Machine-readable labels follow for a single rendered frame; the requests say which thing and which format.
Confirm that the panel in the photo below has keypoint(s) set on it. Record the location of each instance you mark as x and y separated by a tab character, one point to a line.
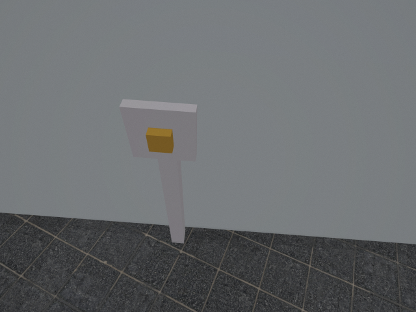
137	117

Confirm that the button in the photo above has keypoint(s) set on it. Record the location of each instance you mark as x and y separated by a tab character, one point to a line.
160	140

